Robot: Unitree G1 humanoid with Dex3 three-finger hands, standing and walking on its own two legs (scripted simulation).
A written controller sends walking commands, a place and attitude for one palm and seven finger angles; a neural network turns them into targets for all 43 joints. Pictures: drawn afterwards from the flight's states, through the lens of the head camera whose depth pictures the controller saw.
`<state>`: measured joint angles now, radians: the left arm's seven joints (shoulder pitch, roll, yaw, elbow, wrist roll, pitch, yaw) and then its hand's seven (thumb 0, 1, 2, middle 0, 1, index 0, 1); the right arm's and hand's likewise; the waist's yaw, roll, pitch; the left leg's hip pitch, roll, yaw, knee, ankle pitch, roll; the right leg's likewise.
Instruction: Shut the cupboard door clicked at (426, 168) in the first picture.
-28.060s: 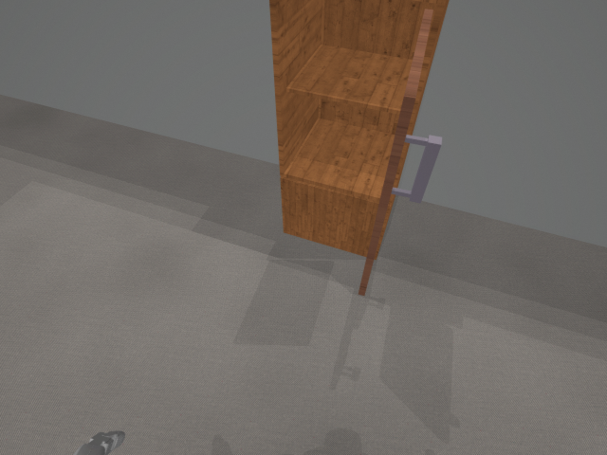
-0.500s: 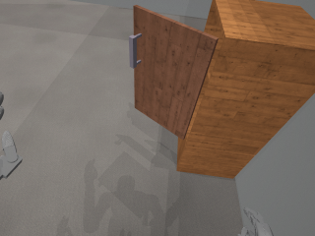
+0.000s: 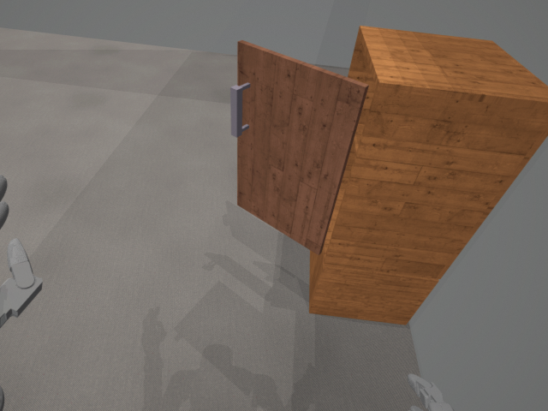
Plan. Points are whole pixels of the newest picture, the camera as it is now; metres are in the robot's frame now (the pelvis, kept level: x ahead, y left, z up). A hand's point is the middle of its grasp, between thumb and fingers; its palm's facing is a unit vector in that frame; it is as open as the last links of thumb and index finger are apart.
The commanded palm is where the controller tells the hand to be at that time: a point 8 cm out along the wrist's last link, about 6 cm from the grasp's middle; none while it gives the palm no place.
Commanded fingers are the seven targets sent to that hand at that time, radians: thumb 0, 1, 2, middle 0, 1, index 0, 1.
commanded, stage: stop stepping back and stand still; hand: left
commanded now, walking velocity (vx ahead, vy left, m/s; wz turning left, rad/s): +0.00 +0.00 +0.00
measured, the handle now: (241, 109) +0.89 +0.13 +0.02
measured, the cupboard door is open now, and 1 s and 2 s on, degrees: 58 58 58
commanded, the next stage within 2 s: let the arm hang, fingers relaxed in 0.18 s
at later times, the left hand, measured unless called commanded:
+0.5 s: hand out of the picture +0.11 +0.20 -0.13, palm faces +0.02 -0.97 -0.25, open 7.4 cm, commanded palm none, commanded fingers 0.00 0.90 0.90 -0.20 -0.30 -0.20 -0.30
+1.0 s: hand out of the picture -0.10 +0.16 -0.16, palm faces +0.05 -0.98 -0.19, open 7.4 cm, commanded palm none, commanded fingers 0.00 0.90 0.90 -0.20 -0.30 -0.20 -0.30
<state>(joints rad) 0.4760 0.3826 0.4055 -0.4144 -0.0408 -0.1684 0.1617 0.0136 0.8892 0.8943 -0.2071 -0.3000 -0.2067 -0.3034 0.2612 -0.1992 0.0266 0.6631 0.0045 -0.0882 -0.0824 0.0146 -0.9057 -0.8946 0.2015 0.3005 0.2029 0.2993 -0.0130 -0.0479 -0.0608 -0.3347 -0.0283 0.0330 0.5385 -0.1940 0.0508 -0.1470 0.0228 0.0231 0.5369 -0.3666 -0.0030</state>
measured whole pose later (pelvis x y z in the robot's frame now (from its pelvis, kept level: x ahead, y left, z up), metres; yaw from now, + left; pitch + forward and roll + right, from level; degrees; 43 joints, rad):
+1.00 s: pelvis -0.02 +0.00 +0.01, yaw +1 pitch -1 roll -1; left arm 0.42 0.15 0.00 1.16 0.01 0.01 0.04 0.00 0.91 0.89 -0.20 -0.30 -0.20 -0.30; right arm 0.32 -0.12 0.01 1.13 -0.01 0.03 -0.03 0.01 -0.91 -0.89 0.20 0.30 0.20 0.30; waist -0.01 0.01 0.03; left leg -0.30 -0.03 0.02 0.42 -0.10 0.04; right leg -0.12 0.02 0.00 0.43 -0.30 -0.01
